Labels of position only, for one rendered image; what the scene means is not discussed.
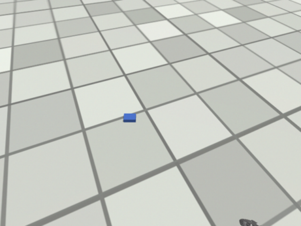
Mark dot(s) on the small box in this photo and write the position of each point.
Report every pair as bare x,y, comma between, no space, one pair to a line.
129,117

